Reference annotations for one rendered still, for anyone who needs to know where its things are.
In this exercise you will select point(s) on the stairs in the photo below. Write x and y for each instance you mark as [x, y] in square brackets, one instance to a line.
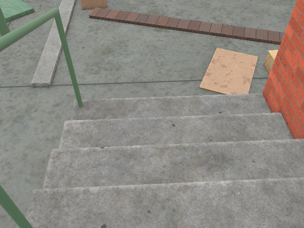
[199, 161]

